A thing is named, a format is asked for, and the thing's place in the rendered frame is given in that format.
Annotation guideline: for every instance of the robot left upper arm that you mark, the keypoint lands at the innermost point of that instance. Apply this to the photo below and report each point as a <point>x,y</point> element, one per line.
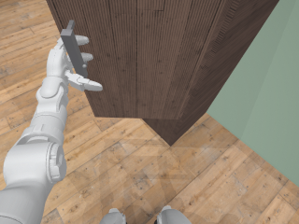
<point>31,171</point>

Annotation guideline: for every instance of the robot left shin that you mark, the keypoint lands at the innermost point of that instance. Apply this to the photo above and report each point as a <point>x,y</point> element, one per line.
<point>112,210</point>

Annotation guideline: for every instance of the cupboard door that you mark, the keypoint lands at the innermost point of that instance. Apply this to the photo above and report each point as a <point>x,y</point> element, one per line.
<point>146,53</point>

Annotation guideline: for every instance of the handle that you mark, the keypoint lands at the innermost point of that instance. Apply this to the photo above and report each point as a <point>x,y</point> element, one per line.
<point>71,46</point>

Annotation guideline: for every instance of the left robot thigh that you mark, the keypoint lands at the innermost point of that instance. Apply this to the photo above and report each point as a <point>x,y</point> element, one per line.
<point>113,218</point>

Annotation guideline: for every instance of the left robot forearm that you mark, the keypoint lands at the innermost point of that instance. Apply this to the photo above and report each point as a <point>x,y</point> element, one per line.
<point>48,122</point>

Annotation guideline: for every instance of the robot left hand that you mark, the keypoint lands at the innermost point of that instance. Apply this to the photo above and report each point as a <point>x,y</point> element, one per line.
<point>58,63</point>

